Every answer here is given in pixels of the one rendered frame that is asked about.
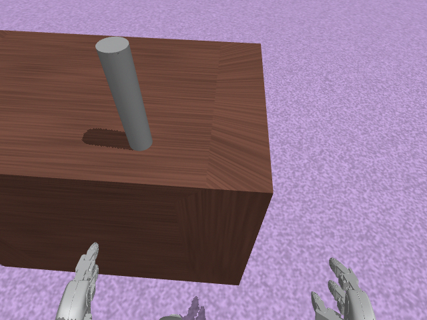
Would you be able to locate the right robot hand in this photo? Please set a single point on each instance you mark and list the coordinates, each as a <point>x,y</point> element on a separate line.
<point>354,304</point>

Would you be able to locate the left robot hand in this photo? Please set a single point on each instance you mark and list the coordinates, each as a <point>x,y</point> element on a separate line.
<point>75,303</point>

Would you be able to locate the can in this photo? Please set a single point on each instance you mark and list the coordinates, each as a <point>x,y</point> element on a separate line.
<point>118,66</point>

